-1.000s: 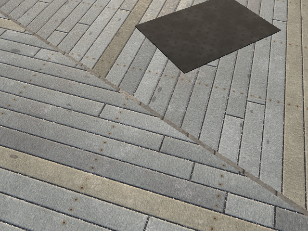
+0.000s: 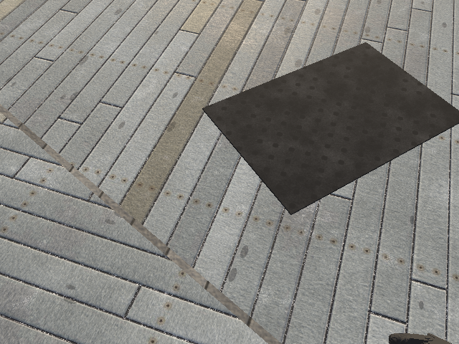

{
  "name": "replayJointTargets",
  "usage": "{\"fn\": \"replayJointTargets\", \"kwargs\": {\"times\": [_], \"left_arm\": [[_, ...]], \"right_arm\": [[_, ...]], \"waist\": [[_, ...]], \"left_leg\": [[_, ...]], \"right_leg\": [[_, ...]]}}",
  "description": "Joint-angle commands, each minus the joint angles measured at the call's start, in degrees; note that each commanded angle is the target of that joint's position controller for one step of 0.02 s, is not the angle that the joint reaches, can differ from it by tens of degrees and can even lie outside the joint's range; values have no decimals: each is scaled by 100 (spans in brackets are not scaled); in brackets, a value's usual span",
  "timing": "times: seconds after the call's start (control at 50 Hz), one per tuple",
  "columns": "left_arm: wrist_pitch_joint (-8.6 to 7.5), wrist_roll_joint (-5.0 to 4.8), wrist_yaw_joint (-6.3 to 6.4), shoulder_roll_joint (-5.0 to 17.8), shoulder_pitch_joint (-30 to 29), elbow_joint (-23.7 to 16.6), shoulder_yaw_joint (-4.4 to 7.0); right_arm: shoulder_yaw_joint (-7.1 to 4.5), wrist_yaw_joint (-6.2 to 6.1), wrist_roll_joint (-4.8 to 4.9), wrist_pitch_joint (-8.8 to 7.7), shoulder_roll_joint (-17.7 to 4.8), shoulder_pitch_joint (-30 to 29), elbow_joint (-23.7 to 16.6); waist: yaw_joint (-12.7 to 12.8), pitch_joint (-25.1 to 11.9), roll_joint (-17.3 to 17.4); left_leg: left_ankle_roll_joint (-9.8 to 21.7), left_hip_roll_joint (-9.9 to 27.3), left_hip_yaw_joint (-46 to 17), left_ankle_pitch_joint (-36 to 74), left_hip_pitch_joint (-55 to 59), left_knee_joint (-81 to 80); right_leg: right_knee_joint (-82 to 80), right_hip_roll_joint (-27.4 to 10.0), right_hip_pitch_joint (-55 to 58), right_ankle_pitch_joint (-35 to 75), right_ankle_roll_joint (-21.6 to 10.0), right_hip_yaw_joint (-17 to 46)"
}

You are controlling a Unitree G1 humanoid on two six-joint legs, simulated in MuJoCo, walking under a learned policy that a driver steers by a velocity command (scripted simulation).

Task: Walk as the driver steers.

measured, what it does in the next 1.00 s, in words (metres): walks ahead: right foot, then left foot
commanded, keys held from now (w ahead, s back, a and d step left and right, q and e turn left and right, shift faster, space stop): w+e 0.10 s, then e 0.42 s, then q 0.48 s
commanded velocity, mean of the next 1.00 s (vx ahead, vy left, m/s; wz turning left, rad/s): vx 0.17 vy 0.00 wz -0.20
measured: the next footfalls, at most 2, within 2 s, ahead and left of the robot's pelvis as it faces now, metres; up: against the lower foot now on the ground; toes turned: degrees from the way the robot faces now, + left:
right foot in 0.46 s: +0.32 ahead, -0.13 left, +0.00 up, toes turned -17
left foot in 0.92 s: +0.30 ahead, +0.10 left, +0.00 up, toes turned -9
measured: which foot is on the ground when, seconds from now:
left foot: down 0.00-0.48, up 0.50-0.90, down 0.92-1.00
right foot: down 0.00-0.00, up 0.02-0.44, down 0.46-0.94, up 0.96-1.00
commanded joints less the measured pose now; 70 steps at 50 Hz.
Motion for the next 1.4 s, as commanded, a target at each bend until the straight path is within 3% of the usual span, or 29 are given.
{"fn": "replayJointTargets", "kwargs": {"times": [0.02,0.04,0.08,0.1,0.2,0.36,0.42,0.46,0.48,0.5,0.52,0.54,0.56,0.6,0.66,0.72,0.78,0.9,0.92,0.96,0.98,1.0,1.04,1.16,1.3,1.32,1.34,1.36,1.4], "left_arm": [[-223,-51,-28,45,368,-450,-99],[-273,-202,-28,645,-54,-503,69],[-234,-179,25,651,-650,-655,117],[-153,-131,48,578,-615,-634,170],[155,-32,78,272,-577,-849,213],[240,59,-245,313,-1706,-1523,174],[268,61,-332,566,-1545,-1681,267],[201,77,-269,1014,-643,-1508,478],[204,119,-116,1654,-435,-1558,627],[196,230,-115,1849,-713,-1787,586],[184,170,-184,1448,-769,-1904,472],[156,122,-168,1121,-1187,-1986,366],[163,57,-134,869,-1511,-2003,288],[177,138,-74,608,-1734,-1958,169],[104,294,-4,460,-1764,-1769,79],[110,320,71,623,-1735,-1586,89],[210,244,155,900,-1779,-1558,152],[377,32,283,919,-1989,-1539,202],[399,-37,283,875,-1875,-1482,219],[349,152,269,460,-2172,-1802,159],[317,182,264,529,-2695,-1929,176],[322,98,232,639,-2575,-1868,242],[370,99,247,697,-2249,-1654,291],[249,26,189,439,-2507,-1722,190],[136,-19,23,782,-1722,-1480,285],[133,45,37,1029,-1525,-1437,355],[183,148,109,1378,-1514,-1514,401],[188,356,55,1463,-1545,-1550,387],[136,267,69,917,-2022,-1718,243]], "right_arm": [[-449,-82,-79,0,-1555,2656,383],[-318,-90,-41,-7,-1123,2233,309],[-177,-94,-49,-22,-675,1330,174],[-132,-86,-89,-47,-516,1082,176],[-196,-214,-203,-63,-747,867,274],[-294,-479,7,273,-1154,996,272],[-363,-507,129,404,-1277,829,181],[-331,-486,118,476,-1135,985,163],[-201,-432,-151,455,-778,1013,-33],[-119,-345,-212,415,-601,1404,-210],[-187,-268,-53,389,-909,1131,-148],[-190,-255,96,403,-938,885,-187],[-196,-319,63,462,-876,882,-41],[-249,-402,-41,623,-946,952,76],[-166,-427,-9,672,-647,1160,239],[-106,-404,11,681,-667,920,228],[-177,-380,60,715,-964,715,90],[-176,-264,36,717,-746,1298,225],[-197,-232,-22,720,-857,1398,228],[-399,-284,-32,711,-1790,1356,64],[-369,-281,-217,610,-1596,1598,21],[-352,-303,-235,507,-1493,1459,-23],[-350,-356,3,457,-1355,947,-217],[-406,-464,61,650,-1367,1229,-270],[-386,-447,148,808,-1358,650,-631],[-321,-471,99,814,-1152,772,-678],[-212,-446,-31,797,-730,1095,-684],[-318,-424,20,731,-1053,1214,-837],[-515,-389,95,752,-1601,1243,-643]], "waist": [[-1055,-2581,1731],[-1036,-1752,1161],[-731,-647,525],[-539,-391,610],[-126,-23,474],[-443,-180,428],[-262,-280,533],[155,-752,-28],[23,-1112,-1232],[-402,-1998,-1729],[-100,-2194,-765],[-199,-1664,-487],[-353,-1213,-5],[-518,-991,-324],[-595,-937,-545],[-434,-896,-669],[-314,-618,-702],[-627,-577,-584],[-673,-478,-391],[-455,-154,1688],[-846,-311,1505],[-662,-395,1023],[-424,-377,623],[-579,-608,792],[-199,-575,997],[-240,-746,621],[-496,-906,-872],[-549,-816,-1698],[-640,-484,-761]], "left_leg": [[1390,2349,-4193,-998,5350,-1079],[1092,2144,-3557,-1470,4648,-1229],[705,1749,-2108,-1179,2938,-1606],[592,1536,-1577,-918,2373,-1828],[689,1361,65,2486,1591,-1873],[585,1440,864,2579,2423,-1370],[388,1543,861,3208,2766,-531],[-97,985,1104,2720,2401,1288],[-505,454,1159,-305,950,3069],[-754,-592,230,-3860,-612,4754],[-625,-310,-632,-3527,-839,5013],[-507,-76,-563,-3034,-1013,4852],[-511,181,-496,-2638,-920,4363],[-549,327,-408,-2120,-130,3810],[-636,355,-368,-1796,523,2667],[-667,346,-280,-1564,916,1767],[-608,247,-167,-1788,658,1629],[-223,-23,242,-1259,1219,225],[-8,49,-24,-601,1428,-483],[1241,1791,-2663,1751,2153,-1132],[1638,2012,-3088,1744,2226,-1314],[1459,1773,-2697,1666,2310,-1236],[975,1362,-2089,1758,2367,-1018],[864,944,-1928,1822,2585,-793],[484,524,-2486,896,1814,-416],[208,254,-2293,-9,1293,69],[-146,-509,-1411,-2253,348,1493],[-384,-796,-1039,-3679,-503,2594],[-567,-339,-1064,-2912,-629,3804]], "right_leg": [[4324,353,-3803,-790,-146,576],[4848,-14,-4291,-560,-224,871],[4524,-547,-4144,427,-301,612],[4219,-720,-3840,744,-314,646],[3501,-644,-3515,1406,-90,486],[1157,-397,-3116,2407,-122,-144],[791,-141,-2812,1639,-389,-363],[-259,204,-1341,3044,-749,-310],[-118,-1007,-130,5964,-1215,1400],[-288,-2205,1096,6154,-2585,3715],[-558,-2008,839,5200,-2395,3390],[-613,-1805,299,4534,-2036,2586],[-697,-1506,-358,3882,-1649,2014],[-927,-1174,-1382,3312,-1432,1466],[-1099,-975,-1752,3223,-1402,925],[-1234,-1062,-1710,2394,-1356,803],[-1315,-1331,-1483,1496,-1382,1069],[-667,-1400,-1111,2481,-1066,697],[-282,-1172,-1237,2376,-743,431],[1631,412,-3237,75,179,-610],[2845,487,-3652,-988,191,30],[3441,335,-3776,-775,152,354],[3495,156,-3883,-150,217,453],[1823,269,-3197,558,407,348],[-725,347,-1292,1784,224,257],[-897,-267,-538,2289,9,683],[-814,-1563,144,3922,-503,1881],[-935,-2436,-164,4485,-1464,3053],[-934,-1915,-519,3706,-1357,2026]]}}
Keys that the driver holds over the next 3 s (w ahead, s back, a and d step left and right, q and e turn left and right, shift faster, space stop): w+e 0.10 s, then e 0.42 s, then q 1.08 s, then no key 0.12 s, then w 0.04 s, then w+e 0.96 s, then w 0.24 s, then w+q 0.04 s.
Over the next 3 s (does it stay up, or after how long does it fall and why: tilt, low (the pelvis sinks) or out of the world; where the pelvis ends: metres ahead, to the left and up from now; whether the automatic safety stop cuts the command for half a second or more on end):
stays up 0.85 0.01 0.02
